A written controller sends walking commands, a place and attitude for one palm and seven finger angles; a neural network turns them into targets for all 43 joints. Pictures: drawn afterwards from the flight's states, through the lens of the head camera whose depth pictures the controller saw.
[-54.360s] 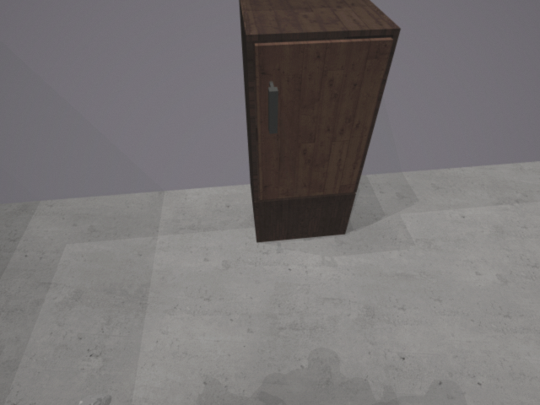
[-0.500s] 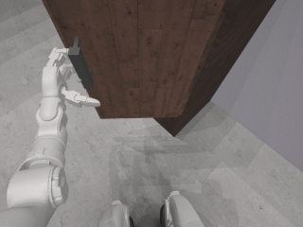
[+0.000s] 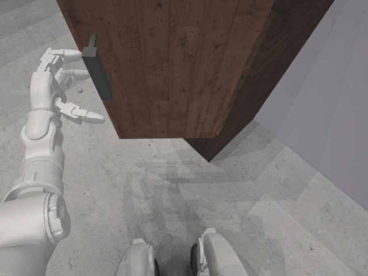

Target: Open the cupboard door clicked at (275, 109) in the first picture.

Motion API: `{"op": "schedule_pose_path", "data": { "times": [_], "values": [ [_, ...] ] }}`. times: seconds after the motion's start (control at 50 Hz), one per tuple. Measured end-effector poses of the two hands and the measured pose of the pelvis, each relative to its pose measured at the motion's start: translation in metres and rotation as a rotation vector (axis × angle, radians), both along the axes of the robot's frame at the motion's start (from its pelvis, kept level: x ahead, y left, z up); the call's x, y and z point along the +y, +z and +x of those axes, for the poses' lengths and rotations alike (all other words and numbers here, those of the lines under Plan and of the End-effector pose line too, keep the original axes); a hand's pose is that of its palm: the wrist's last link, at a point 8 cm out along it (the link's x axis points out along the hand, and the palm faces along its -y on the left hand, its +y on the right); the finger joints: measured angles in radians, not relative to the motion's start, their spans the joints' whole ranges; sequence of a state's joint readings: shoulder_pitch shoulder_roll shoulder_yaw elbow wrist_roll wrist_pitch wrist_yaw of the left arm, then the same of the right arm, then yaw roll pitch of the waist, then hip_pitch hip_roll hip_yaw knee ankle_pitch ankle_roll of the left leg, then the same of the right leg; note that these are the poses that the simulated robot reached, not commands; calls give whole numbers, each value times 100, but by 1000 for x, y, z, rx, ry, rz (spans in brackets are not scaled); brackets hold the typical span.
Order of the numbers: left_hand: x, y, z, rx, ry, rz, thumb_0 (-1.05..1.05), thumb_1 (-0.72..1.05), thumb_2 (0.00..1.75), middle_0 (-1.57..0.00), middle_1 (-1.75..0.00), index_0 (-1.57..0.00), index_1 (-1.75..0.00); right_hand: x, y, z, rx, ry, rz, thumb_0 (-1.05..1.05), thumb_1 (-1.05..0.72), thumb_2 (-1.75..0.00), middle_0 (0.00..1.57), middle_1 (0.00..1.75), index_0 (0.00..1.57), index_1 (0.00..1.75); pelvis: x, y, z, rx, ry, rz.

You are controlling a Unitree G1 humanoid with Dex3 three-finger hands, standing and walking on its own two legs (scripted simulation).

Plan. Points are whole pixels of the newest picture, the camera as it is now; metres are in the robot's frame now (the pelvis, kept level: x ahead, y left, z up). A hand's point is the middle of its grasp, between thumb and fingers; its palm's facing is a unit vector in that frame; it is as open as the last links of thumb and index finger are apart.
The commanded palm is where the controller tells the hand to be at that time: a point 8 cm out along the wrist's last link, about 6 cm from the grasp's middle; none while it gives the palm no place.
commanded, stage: move the hooked fingers beside the handle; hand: left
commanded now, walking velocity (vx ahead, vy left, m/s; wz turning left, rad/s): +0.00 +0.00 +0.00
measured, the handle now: (100, 69) +0.55 +0.15 +0.05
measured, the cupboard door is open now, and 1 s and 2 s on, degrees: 48 48 48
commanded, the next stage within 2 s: slide the fingers in behind the handle in 1.48 s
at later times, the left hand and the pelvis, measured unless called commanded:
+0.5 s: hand (66, 89) +0.50 +0.22 +0.05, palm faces +0.01 -1.00 -0.03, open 14.0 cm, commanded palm +0.48 +0.26 +0.05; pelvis +0.01 +0.01 +0.00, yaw +0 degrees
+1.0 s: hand (65, 89) +0.50 +0.22 +0.05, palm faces +0.00 -1.00 -0.03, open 14.0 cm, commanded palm +0.47 +0.26 +0.05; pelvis +0.01 +0.01 +0.01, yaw +0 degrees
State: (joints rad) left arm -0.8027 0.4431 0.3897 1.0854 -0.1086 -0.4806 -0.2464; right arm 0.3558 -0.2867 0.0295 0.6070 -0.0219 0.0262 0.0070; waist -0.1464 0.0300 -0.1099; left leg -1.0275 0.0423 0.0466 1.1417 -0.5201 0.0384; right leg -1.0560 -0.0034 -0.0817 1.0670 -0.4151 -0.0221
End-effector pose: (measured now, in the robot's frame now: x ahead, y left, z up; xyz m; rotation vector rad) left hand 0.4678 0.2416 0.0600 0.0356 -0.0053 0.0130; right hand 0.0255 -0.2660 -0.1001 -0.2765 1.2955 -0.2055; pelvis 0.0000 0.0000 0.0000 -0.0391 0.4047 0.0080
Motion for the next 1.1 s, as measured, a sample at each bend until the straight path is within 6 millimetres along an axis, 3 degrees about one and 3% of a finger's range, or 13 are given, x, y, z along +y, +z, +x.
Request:
{"op": "schedule_pose_path", "data": {
  "times": [0.18,0.52,0.86,1.1],
  "values": [
    [7,-1,-2,46,-9,-11,-1,-50,30,-30,-120,-30,-120,10,1,3,1,-1,19,1,-90,-90,20,30,20,30,2,3,3,-10,6,-5],
    [32,-6,8,22,-6,-1,-1,-50,30,-30,-120,-30,-120,9,4,4,32,-4,-20,1,-90,-90,20,30,20,30,9,0,8,19,1,-17],
    [31,-4,9,34,-11,-6,-1,-50,30,-30,-120,-30,-120,17,7,11,36,-13,1,1,-90,-90,20,30,20,30,11,5,16,10,1,-19],
    [29,-1,5,36,-12,-4,-1,-50,30,-30,-120,-30,-120,12,6,13,24,-7,1,1,-90,-90,20,30,20,30,6,6,14,3,3,-16]
  ]
}}
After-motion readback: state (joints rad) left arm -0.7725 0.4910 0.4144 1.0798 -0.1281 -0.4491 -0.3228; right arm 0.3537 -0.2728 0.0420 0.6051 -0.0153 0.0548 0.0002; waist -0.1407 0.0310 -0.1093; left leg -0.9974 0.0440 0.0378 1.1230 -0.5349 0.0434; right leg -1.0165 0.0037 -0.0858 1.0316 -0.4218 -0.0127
